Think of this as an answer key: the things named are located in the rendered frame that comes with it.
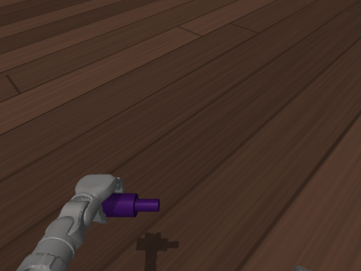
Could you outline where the left robot arm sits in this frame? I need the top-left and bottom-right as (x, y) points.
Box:
(16, 192), (100, 271)

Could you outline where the left robot hand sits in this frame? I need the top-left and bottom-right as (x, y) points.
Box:
(75, 174), (125, 224)

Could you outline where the bottle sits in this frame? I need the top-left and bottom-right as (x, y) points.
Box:
(101, 193), (160, 217)

